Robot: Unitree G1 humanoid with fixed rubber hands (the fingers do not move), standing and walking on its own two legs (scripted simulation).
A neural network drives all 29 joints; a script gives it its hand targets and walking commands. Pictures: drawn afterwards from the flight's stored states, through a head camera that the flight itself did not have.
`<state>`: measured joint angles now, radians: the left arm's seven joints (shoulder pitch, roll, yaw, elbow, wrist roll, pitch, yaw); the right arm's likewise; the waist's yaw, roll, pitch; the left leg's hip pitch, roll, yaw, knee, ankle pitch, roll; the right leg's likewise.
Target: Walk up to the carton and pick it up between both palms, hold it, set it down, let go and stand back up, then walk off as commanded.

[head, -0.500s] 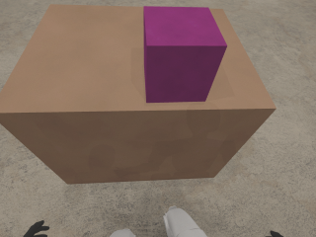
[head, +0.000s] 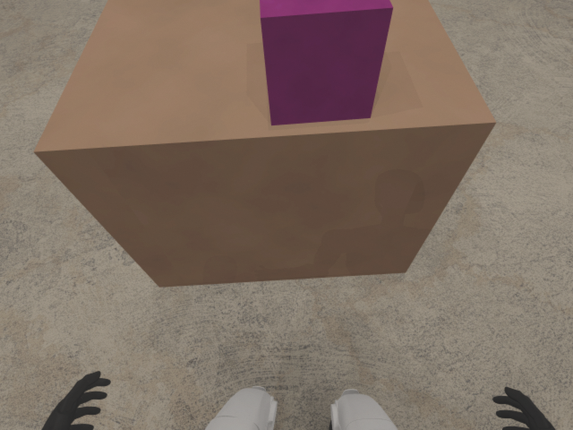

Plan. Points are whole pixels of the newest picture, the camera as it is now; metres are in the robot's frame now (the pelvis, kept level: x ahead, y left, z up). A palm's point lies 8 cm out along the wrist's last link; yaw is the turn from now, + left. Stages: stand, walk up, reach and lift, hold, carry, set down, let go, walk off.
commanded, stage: walk off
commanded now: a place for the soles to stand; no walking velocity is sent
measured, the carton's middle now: (317, 43) +0.77 -0.05 +0.08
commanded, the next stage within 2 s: none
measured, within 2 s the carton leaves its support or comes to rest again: neither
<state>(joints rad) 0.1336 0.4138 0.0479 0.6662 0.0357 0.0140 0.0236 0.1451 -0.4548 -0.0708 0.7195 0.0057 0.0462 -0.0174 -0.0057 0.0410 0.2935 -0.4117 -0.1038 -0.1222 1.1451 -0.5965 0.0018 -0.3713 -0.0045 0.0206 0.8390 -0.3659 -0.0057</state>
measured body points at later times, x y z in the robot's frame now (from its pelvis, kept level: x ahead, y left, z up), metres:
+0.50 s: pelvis -0.17 +0.00 -0.01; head -0.13 -0.02 +0.43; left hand -0.08 +0.33 -0.10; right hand -0.05 -0.33 -0.12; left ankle -0.05 +0.14 -0.67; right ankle -0.15 -0.09 -0.70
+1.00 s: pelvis -0.35 +0.04 -0.01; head -0.31 +0.06 +0.44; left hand -0.26 +0.38 -0.13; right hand -0.24 -0.29 -0.09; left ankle -0.28 +0.16 -0.70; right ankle -0.33 -0.10 -0.63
